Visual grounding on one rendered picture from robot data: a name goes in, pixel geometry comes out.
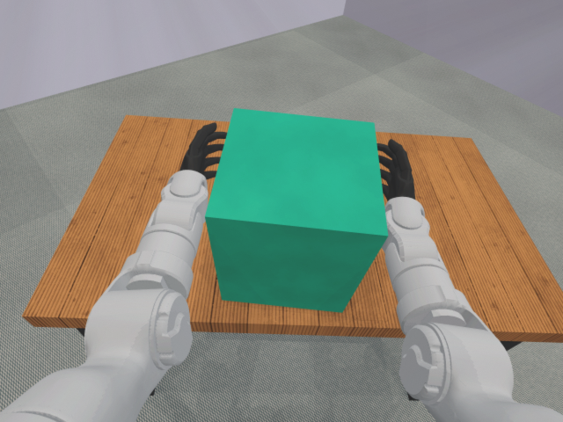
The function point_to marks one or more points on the robot right hand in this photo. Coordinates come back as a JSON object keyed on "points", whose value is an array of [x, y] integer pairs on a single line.
{"points": [[400, 178]]}

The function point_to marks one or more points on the robot left forearm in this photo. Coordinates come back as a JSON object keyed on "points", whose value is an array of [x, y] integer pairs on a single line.
{"points": [[169, 244]]}

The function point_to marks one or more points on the robot right upper arm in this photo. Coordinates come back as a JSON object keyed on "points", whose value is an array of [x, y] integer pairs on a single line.
{"points": [[463, 374]]}

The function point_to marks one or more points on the robot left hand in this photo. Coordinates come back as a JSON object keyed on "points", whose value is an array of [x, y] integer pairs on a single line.
{"points": [[194, 158]]}

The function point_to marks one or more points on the carton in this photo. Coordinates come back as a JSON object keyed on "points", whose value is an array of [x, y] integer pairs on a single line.
{"points": [[296, 214]]}

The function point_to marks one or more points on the robot left upper arm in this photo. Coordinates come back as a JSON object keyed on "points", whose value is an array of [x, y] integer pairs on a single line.
{"points": [[133, 337]]}

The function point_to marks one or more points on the table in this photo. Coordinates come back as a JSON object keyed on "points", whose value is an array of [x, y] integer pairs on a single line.
{"points": [[484, 246]]}

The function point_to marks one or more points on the robot right forearm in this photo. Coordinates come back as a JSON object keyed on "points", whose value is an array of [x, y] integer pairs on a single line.
{"points": [[419, 278]]}

